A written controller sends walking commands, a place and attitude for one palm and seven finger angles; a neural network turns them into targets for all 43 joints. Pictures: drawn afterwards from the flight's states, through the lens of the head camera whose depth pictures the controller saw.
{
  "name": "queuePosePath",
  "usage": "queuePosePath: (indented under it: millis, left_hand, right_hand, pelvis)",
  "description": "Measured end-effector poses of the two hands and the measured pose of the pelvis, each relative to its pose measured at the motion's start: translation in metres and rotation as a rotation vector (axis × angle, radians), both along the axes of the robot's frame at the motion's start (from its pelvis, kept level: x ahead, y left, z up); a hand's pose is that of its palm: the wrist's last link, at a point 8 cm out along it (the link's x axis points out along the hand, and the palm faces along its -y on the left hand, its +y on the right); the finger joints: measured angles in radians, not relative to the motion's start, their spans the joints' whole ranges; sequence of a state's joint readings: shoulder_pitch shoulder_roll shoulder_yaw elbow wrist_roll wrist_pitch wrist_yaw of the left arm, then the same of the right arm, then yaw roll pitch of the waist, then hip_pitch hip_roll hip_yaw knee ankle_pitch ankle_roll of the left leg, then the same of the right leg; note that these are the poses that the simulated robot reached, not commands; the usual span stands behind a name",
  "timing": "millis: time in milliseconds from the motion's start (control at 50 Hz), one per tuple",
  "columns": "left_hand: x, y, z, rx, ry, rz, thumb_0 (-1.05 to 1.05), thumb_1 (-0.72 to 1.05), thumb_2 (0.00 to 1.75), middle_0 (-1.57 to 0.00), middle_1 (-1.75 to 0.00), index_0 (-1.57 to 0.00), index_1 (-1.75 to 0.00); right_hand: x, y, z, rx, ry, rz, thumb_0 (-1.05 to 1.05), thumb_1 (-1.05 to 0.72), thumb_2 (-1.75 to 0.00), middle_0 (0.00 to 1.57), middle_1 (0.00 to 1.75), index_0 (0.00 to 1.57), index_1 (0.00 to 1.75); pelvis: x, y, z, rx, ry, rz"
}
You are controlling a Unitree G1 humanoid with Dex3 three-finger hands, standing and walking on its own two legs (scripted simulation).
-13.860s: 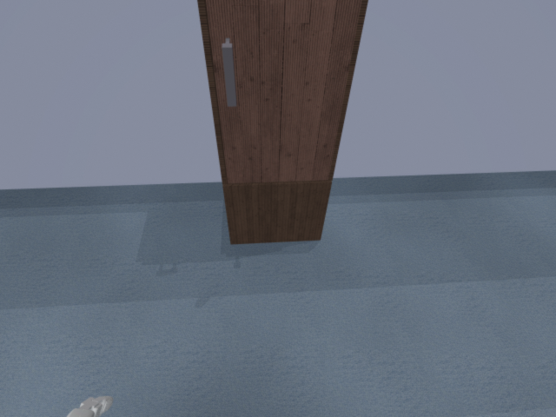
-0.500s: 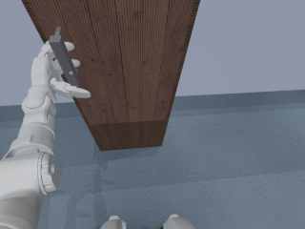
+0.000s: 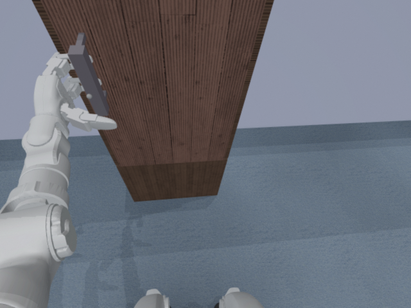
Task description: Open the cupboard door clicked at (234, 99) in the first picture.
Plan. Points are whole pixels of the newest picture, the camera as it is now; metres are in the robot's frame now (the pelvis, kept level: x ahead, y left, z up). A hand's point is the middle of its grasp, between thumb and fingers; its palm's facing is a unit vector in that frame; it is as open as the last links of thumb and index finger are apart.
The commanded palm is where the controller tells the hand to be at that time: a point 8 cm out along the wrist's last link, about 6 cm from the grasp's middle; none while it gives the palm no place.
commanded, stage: close the thumb around the handle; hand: left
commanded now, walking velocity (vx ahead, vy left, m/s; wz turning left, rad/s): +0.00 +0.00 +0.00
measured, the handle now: (92, 77) +0.55 +0.19 +0.10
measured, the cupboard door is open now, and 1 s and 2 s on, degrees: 0 3 42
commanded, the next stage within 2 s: pull the door open along its arc in 0.62 s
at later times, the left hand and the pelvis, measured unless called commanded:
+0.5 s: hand (98, 96) +0.50 +0.18 +0.10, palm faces +0.02 -1.00 +0.00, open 6.3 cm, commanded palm +0.47 +0.23 +0.10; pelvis +0.00 +0.01 +0.00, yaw +0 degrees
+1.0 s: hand (102, 104) +0.48 +0.17 +0.10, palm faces +0.04 -1.00 +0.00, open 5.9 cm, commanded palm +0.42 +0.22 +0.10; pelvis +0.01 -0.01 +0.00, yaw -1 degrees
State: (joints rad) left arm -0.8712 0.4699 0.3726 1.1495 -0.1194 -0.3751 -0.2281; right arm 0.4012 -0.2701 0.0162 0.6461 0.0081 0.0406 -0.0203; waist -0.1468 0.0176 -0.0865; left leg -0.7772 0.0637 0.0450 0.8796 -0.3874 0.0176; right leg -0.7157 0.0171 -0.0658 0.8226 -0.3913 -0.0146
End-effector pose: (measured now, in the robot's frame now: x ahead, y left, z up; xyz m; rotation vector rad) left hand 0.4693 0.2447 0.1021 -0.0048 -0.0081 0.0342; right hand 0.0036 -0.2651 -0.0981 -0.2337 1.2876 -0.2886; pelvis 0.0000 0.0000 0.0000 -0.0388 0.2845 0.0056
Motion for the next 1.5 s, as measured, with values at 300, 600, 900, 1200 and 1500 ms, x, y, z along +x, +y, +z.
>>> queuePosePath:
  millis: [300, 600, 900, 1200, 1500]
  left_hand:
    - [-0.001, -0.003, -0.001, 0.012, -0.002, 0.008, -0.01, 0.10, 0.55, -0.35, -1.27, -0.34, -1.26]
    - [0.004, -0.020, -0.004, 0.004, 0.012, -0.007, 0.00, 0.68, 0.82, -0.38, -1.34, -0.38, -1.34]
    - [-0.002, -0.023, -0.004, 0.006, 0.014, 0.013, 0.00, 0.70, 0.81, -0.36, -1.35, -0.36, -1.35]
    - [-0.075, -0.043, -0.006, -0.030, -0.020, 0.008, 0.00, 0.67, 0.71, -0.35, -1.35, -0.33, -1.32]
    - [-0.183, -0.131, 0.001, -0.046, 0.035, 0.353, 0.03, 0.65, 0.73, -0.30, -1.32, -0.34, -1.32]
  right_hand:
    - [0.010, 0.012, -0.003, 0.026, -0.032, 0.002, 0.01, -0.90, -0.90, 0.20, 0.30, 0.20, 0.30]
    - [0.002, 0.010, -0.006, 0.030, -0.014, -0.002, 0.01, -0.90, -0.90, 0.20, 0.30, 0.20, 0.30]
    - [-0.008, -0.001, -0.003, 0.023, -0.008, -0.022, 0.01, -0.90, -0.90, 0.20, 0.30, 0.20, 0.30]
    - [0.079, 0.006, 0.010, 0.088, -0.244, 0.031, 0.01, -0.90, -0.90, 0.20, 0.30, 0.20, 0.30]
    - [0.206, 0.046, 0.039, 0.193, -0.521, 0.286, 0.01, -0.90, -0.90, 0.20, 0.30, 0.20, 0.30]
  pelvis:
    - [0.003, 0.006, 0.000, -0.001, -0.005, -0.006]
    - [0.000, 0.004, -0.002, 0.003, 0.000, -0.007]
    - [-0.001, -0.004, 0.000, 0.009, -0.003, -0.015]
    - [0.020, -0.005, 0.014, 0.022, -0.078, -0.029]
    - [0.026, -0.016, 0.017, 0.041, -0.167, 0.022]
